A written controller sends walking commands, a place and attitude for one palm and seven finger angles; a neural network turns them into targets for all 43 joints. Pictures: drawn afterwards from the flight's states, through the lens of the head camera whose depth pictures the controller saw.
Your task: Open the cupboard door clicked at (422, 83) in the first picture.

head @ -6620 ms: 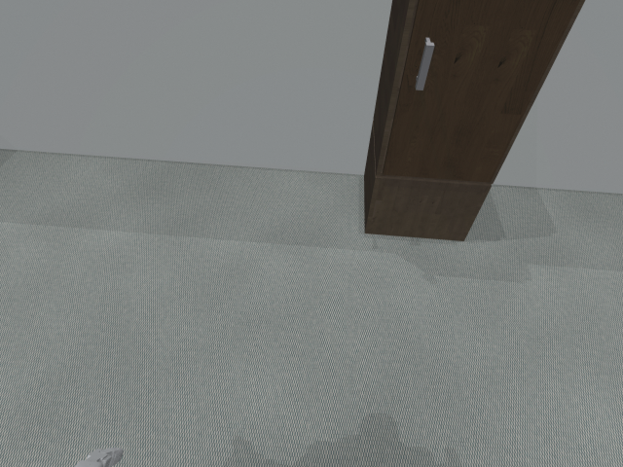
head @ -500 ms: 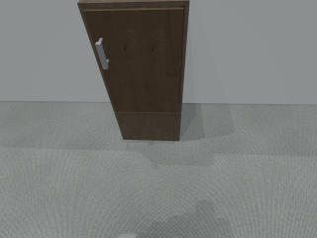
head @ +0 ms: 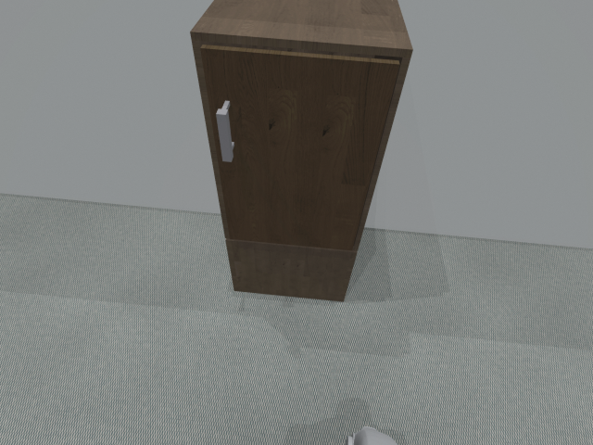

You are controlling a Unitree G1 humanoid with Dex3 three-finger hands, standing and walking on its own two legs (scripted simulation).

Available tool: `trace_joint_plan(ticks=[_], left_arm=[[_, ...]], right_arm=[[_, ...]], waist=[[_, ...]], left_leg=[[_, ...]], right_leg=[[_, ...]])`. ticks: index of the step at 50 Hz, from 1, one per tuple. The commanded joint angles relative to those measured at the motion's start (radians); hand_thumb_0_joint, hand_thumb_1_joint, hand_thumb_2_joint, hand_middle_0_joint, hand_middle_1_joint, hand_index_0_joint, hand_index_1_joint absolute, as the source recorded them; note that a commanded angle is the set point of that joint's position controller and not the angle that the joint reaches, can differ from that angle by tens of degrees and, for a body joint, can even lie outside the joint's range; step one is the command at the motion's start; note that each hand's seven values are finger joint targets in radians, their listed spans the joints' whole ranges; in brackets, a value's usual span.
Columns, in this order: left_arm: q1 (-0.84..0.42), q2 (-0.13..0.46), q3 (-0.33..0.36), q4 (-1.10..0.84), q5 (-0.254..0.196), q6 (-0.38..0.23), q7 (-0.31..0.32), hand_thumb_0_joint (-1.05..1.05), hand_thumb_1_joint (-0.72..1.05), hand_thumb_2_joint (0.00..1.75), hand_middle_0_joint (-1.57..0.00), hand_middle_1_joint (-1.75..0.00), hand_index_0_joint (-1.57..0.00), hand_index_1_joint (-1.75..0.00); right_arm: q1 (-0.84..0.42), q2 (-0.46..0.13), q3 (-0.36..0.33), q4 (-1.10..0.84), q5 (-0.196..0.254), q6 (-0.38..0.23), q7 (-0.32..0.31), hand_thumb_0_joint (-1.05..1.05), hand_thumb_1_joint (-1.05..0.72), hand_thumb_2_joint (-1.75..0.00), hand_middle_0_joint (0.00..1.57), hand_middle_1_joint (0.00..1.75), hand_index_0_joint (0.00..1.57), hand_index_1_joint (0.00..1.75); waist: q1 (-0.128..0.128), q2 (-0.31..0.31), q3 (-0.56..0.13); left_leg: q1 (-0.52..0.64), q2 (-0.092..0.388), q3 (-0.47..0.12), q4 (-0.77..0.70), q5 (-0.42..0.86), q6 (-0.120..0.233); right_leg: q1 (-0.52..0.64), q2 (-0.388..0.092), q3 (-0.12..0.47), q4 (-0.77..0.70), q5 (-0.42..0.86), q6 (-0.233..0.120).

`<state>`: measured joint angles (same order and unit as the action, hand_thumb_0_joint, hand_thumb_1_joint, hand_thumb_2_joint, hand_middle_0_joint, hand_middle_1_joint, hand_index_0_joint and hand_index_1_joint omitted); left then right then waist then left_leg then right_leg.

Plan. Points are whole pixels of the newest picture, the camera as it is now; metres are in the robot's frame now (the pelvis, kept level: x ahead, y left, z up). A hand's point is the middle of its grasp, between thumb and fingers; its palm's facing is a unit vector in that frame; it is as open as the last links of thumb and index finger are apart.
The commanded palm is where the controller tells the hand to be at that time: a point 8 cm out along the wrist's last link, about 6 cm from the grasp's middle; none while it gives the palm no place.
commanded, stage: take the last steps up to it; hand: left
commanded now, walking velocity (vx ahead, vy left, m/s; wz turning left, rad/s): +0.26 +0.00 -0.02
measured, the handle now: (227, 131) +0.73 +0.21 +0.01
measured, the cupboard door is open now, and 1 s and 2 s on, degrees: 0 0 0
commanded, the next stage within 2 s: come to a stop and stand still in 0.26 s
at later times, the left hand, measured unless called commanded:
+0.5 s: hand (213, 411) +0.20 +0.15 -0.17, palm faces +0.05 -0.97 -0.23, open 7.2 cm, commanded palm none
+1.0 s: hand (213, 423) +0.19 +0.14 -0.17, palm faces +0.02 -0.96 -0.27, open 7.4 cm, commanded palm none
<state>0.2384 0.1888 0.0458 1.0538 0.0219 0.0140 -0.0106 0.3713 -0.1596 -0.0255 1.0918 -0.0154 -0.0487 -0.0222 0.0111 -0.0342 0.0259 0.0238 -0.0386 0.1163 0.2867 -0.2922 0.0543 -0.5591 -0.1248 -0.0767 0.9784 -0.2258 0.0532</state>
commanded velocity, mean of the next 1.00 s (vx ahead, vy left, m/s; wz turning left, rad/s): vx -0.02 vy -0.02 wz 0.01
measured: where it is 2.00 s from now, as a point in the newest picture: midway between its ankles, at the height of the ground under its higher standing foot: outside the picture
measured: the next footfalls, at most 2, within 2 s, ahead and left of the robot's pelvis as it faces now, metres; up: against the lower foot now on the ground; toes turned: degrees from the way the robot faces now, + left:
right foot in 0.18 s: +0.22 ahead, -0.13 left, +0.00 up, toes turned -9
left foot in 0.60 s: +0.28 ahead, +0.11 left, +0.00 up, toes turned +4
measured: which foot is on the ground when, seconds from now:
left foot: down 0.00-0.20, up 0.22-0.58, down 0.60-0.96, up 0.98-1.00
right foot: up 0.00-0.16, down 0.18-0.62, up 0.64-0.94, down 0.96-1.00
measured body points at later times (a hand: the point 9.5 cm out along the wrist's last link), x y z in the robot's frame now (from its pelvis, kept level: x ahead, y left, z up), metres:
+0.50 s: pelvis +0.16 -0.04 +0.00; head +0.18 -0.05 +0.45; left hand +0.20 +0.20 -0.15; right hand +0.19 -0.27 -0.16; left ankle +0.22 +0.11 -0.70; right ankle +0.18 -0.13 -0.74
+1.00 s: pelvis +0.15 -0.05 -0.01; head +0.17 -0.07 +0.44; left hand +0.19 +0.19 -0.15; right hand +0.22 -0.28 -0.17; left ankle +0.24 +0.10 -0.74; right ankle +0.12 -0.16 -0.74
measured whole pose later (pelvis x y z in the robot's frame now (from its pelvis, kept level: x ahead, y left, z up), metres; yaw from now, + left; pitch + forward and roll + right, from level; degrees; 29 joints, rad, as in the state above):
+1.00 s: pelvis +0.15 -0.05 -0.01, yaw -1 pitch +0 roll +1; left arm 0.25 0.19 0.04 1.01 0.02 0.03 0.02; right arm 0.15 -0.17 -0.05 1.00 -0.02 0.05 -0.01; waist 0.00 0.04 0.04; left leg -0.40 0.08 0.05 0.56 -0.23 -0.04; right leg -0.22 -0.03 -0.06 0.57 -0.34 0.00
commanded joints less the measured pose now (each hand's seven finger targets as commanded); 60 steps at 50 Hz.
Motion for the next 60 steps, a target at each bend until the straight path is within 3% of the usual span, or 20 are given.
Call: trace_joint_plan(ticks=[1, 5, 8, 9, 10, 11, 13, 15, 20, 24, 28, 31, 34, 36, 42, 46, 48, 49, 55, 60], left_arm=[[-0.134, 0.031, 0.005, -0.102, -0.001, -0.03, -0.006, 0.0, 0.9, 0.9, -0.2, -0.3, -0.2, -0.3], [-0.161, 0.025, 0.005, -0.118, -0.003, -0.042, -0.006, 0.0, 0.9, 0.9, -0.2, -0.3, -0.2, -0.3], [0.13, 0.088, 0.027, -0.03, 0.004, -0.066, 0.003, 0.0, 0.9, 0.9, -0.2, -0.3, -0.2, -0.3], [0.27, 0.184, 0.051, 0.004, 0.01, -0.081, 0.016, 0.0, 0.9, 0.9, -0.2, -0.3, -0.2, -0.3], [0.333, 0.257, 0.063, 0.016, -0.007, -0.077, 0.02, 0.0, 0.9, 0.9, -0.2, -0.3, -0.2, -0.3], [0.246, 0.248, 0.062, -0.006, -0.016, -0.072, 0.023, 0.0, 0.9, 0.9, -0.2, -0.3, -0.2, -0.3], [0.072, 0.142, 0.035, -0.05, -0.015, -0.069, 0.03, 0.0, 0.9, 0.9, -0.2, -0.3, -0.2, -0.3], [0.005, 0.076, 0.017, -0.06, -0.008, -0.079, 0.035, 0.0, 0.9, 0.9, -0.2, -0.3, -0.2, -0.3], [0.017, 0.05, 0.005, -0.043, -0.001, -0.081, 0.036, 0.0, 0.9, 0.9, -0.2, -0.3, -0.2, -0.3], [0.024, 0.094, 0.01, -0.034, 0.001, -0.05, 0.044, 0.0, 0.9, 0.9, -0.2, -0.3, -0.2, -0.3], [0.038, 0.109, 0.018, -0.036, -0.006, -0.016, 0.053, 0.0, 0.9, 0.9, -0.2, -0.3, -0.2, -0.3], [0.114, 0.043, 0.004, -0.06, -0.014, 0.007, 0.058, 0.0, 0.9, 0.9, -0.2, -0.3, -0.2, -0.3], [0.091, 0.072, 0.018, -0.055, -0.008, 0.024, 0.051, 0.0, 0.9, 0.9, -0.2, -0.3, -0.2, -0.3], [0.096, 0.066, 0.023, -0.06, -0.006, 0.024, 0.043, 0.0, 0.9, 0.9, -0.2, -0.3, -0.2, -0.3], [0.064, 0.039, 0.014, -0.093, -0.004, 0.029, 0.03, 0.0, 0.9, 0.9, -0.2, -0.3, -0.2, -0.3], [0.184, 0.048, 0.009, -0.041, -0.003, 0.009, 0.032, 0.0, 0.9, 0.9, -0.2, -0.3, -0.2, -0.3], [0.114, 0.17, 0.019, -0.066, 0.009, -0.004, 0.039, 0.0, 0.9, 0.9, -0.2, -0.3, -0.2, -0.3], [0.053, 0.18, 0.02, -0.09, 0.005, -0.007, 0.042, 0.0, 0.9, 0.9, -0.2, -0.3, -0.2, -0.3], [0.017, 0.099, -0.003, -0.051, -0.007, -0.027, 0.044, 0.0, 0.9, 0.9, -0.2, -0.3, -0.2, -0.3], [0.069, 0.063, -0.013, 0.004, -0.019, -0.028, 0.045, 0.0, 0.9, 0.9, -0.2, -0.3, -0.2, -0.3]], right_arm=[[0.109, -0.122, -0.027, 0.007, -0.005, -0.025, -0.012, 0.0, -0.9, -0.9, 0.2, 0.3, 0.2, 0.3], [0.134, -0.127, -0.026, 0.035, -0.012, -0.017, -0.013, 0.0, -0.9, -0.9, 0.2, 0.3, 0.2, 0.3], [0.112, -0.129, -0.027, 0.036, 0.004, -0.019, -0.009, 0.0, -0.9, -0.9, 0.2, 0.3, 0.2, 0.3], [0.136, -0.092, -0.023, 0.019, 0.014, -0.023, 0.001, 0.0, -0.9, -0.9, 0.2, 0.3, 0.2, 0.3], [0.155, -0.064, -0.024, -0.008, 0.018, -0.022, -0.002, 0.0, -0.9, -0.9, 0.2, 0.3, 0.2, 0.3], [0.103, -0.075, -0.027, -0.007, 0.017, -0.01, -0.002, 0.0, -0.9, -0.9, 0.2, 0.3, 0.2, 0.3], [0.025, -0.053, -0.031, -0.021, 0.0, 0.005, 0.009, 0.0, -0.9, -0.9, 0.2, 0.3, 0.2, 0.3], [0.08, -0.011, -0.024, 0.001, -0.009, 0.026, 0.015, 0.0, -0.9, -0.9, 0.2, 0.3, 0.2, 0.3], [0.083, 0.023, -0.01, -0.002, -0.006, 0.048, 0.015, 0.0, -0.9, -0.9, 0.2, 0.3, 0.2, 0.3], [-0.023, -0.002, -0.006, -0.029, 0.008, 0.056, 0.008, 0.0, -0.9, -0.9, 0.2, 0.3, 0.2, 0.3], [-0.049, -0.058, -0.024, -0.046, 0.005, 0.059, 0.002, 0.0, -0.9, -0.9, 0.2, 0.3, 0.2, 0.3], [-0.066, -0.178, -0.041, -0.082, -0.002, 0.053, -0.009, 0.0, -0.9, -0.9, 0.2, 0.3, 0.2, 0.3], [-0.161, -0.179, -0.043, -0.114, -0.008, 0.058, -0.03, 0.0, -0.9, -0.9, 0.2, 0.3, 0.2, 0.3], [-0.187, -0.178, -0.048, -0.134, -0.009, 0.06, -0.029, 0.0, -0.9, -0.9, 0.2, 0.3, 0.2, 0.3], [-0.173, -0.188, -0.066, -0.134, -0.011, 0.064, -0.016, 0.0, -0.9, -0.9, 0.2, 0.3, 0.2, 0.3], [-0.197, -0.169, -0.069, -0.134, -0.002, 0.073, 0.0, 0.0, -0.9, -0.9, 0.2, 0.3, 0.2, 0.3], [-0.203, -0.055, -0.044, -0.163, 0.01, 0.083, 0.013, 0.0, -0.9, -0.9, 0.2, 0.3, 0.2, 0.3], [-0.248, -0.072, -0.042, -0.176, 0.003, 0.091, 0.017, 0.0, -0.9, -0.9, 0.2, 0.3, 0.2, 0.3], [-0.124, -0.05, -0.02, -0.066, 0.003, 0.069, 0.005, 0.0, -0.9, -0.9, 0.2, 0.3, 0.2, 0.3], [-0.09, -0.09, -0.004, 0.001, 0.001, 0.042, -0.017, 0.0, -0.9, -0.9, 0.2, 0.3, 0.2, 0.3]], waist=[[-0.045, 0.134, 0.127], [-0.044, 0.147, 0.132], [0.089, 0.072, -0.026], [0.132, -0.106, -0.147], [0.107, -0.182, -0.208], [0.104, -0.132, -0.187], [0.04, 0.0, -0.002], [-0.023, -0.023, 0.016], [-0.05, -0.058, -0.001], [-0.015, -0.113, -0.02], [-0.026, -0.081, -0.006], [-0.011, 0.272, -0.032], [-0.005, 0.253, -0.059], [-0.008, 0.158, -0.103], [-0.042, 0.231, -0.113], [0.013, 0.159, -0.098], [-0.012, -0.167, 0.019], [0.007, -0.189, 0.044], [-0.029, -0.097, 0.021], [-0.002, 0.02, -0.014]], left_leg=[[0.021, 0.313, -0.151, -0.079, 0.48, 0.127], [-0.03, 0.307, -0.122, 0.008, 0.618, 0.103], [-0.164, 0.225, -0.055, 0.358, 0.689, 0.036], [-0.382, 0.129, 0.006, 0.638, 0.346, -0.009], [-0.529, 0.026, -0.021, 0.945, -0.292, -0.035], [-0.539, 0.078, -0.136, 1.034, -0.273, -0.023], [-0.571, 0.149, -0.152, 1.021, -0.105, -0.024], [-0.505, 0.166, -0.132, 0.918, -0.032, -0.043], [-0.424, 0.144, -0.074, 0.63, 0.012, -0.087], [-0.378, 0.11, -0.059, 0.441, 0.006, -0.101], [-0.204, 0.108, -0.057, 0.197, 0.261, -0.089], [-0.199, 0.418, -0.316, 0.052, 0.792, 0.096], [-0.239, 0.413, -0.309, 0.059, 0.671, 0.157], [-0.183, 0.377, -0.256, 0.073, 0.609, 0.14], [-0.186, 0.355, -0.264, 0.016, 0.274, 0.118], [-0.318, 0.253, -0.187, 0.071, 0.035, 0.024], [-0.457, 0.091, -0.063, 0.283, -0.125, -0.088], [-0.394, 0.098, -0.095, 0.385, -0.154, -0.079], [-0.306, 0.091, -0.091, 0.3, 0.014, -0.076], [-0.159, 0.167, -0.146, 0.14, 0.346, -0.056]], right_leg=[[-0.101, -0.001, -0.008, -0.173, 0.004, -0.024], [0.066, 0.056, -0.049, -0.314, -0.025, -0.068], [0.514, 0.088, -0.048, -0.459, 0.114, -0.107], [0.756, -0.149, 0.229, -0.497, 0.23, -0.189], [0.797, -0.376, 0.541, -0.628, 0.361, -0.312], [0.666, -0.366, 0.552, -0.697, 0.128, -0.322], [0.4, -0.278, 0.391, -0.761, -0.065, -0.26], [0.283, -0.207, 0.207, -0.789, 0.034, -0.215], [0.25, -0.135, 0.049, -0.753, 0.357, -0.201], [0.337, -0.127, 0.044, -0.653, 0.544, -0.204], [0.281, -0.091, 0.043, -0.513, 0.402, -0.15], [0.225, 0.093, -0.036, -0.21, -0.305, -0.041], [0.158, 0.093, 0.091, 0.105, -0.362, -0.042], [0.112, 0.1, 0.093, 0.152, -0.293, -0.029], [0.196, 0.079, 0.038, -0.147, -0.3, -0.024], [0.429, 0.097, -0.01, -0.565, -0.05, -0.039], [0.309, -0.174, 0.326, -0.794, -0.207, -0.147], [0.155, -0.21, 0.355, -0.843, -0.295, -0.186], [0.316, -0.071, 0.147, -0.631, 0.255, -0.162], [0.346, 0.011, 0.119, -0.601, 0.239, -0.087]])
